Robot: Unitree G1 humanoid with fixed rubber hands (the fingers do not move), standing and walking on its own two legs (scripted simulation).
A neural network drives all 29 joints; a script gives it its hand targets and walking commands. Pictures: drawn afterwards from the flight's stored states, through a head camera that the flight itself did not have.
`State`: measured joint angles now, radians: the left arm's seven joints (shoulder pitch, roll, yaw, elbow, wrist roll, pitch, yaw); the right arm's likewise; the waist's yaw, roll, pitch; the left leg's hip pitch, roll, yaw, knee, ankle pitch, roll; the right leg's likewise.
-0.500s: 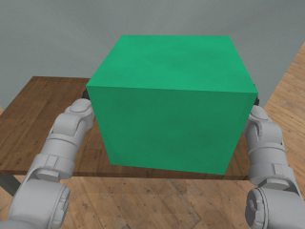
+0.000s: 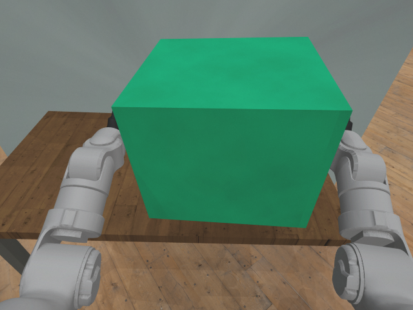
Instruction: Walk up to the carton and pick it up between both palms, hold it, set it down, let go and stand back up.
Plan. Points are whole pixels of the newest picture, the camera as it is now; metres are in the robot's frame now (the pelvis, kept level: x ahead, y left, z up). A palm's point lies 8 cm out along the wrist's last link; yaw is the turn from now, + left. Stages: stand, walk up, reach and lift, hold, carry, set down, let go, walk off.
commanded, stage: reach and lift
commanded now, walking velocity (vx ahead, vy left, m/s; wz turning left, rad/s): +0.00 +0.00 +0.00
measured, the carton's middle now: (228, 127) +0.45 -0.06 +0.17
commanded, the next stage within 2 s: hold in 0.24 s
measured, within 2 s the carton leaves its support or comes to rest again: neither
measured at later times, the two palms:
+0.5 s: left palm (121, 130) +0.40 +0.15 +0.19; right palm (340, 134) +0.38 -0.26 +0.20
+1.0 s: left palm (114, 130) +0.39 +0.15 +0.21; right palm (342, 129) +0.38 -0.25 +0.22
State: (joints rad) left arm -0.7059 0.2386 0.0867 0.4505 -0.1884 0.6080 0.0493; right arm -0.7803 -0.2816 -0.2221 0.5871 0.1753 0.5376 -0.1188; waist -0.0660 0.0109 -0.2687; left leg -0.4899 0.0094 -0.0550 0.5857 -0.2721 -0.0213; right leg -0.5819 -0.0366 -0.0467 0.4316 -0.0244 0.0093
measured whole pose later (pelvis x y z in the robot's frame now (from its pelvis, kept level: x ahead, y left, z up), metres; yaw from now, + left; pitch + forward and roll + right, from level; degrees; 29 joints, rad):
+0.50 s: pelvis +0.00 -0.01 +0.00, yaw +0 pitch +10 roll +0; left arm -0.72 0.24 0.10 0.44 -0.17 0.64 0.04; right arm -0.80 -0.29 -0.21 0.59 0.19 0.55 -0.12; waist -0.06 0.02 -0.27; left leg -0.49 0.02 -0.06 0.58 -0.27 -0.03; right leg -0.58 -0.03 -0.05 0.43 -0.02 0.00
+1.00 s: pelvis +0.00 -0.01 +0.00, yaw +0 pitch +10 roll +0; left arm -0.68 0.24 0.12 0.34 -0.17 0.72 0.05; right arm -0.81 -0.29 -0.21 0.55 0.23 0.61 -0.14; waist -0.06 0.02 -0.30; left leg -0.49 0.02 -0.06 0.58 -0.27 -0.03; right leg -0.58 -0.02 -0.05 0.43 -0.02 0.00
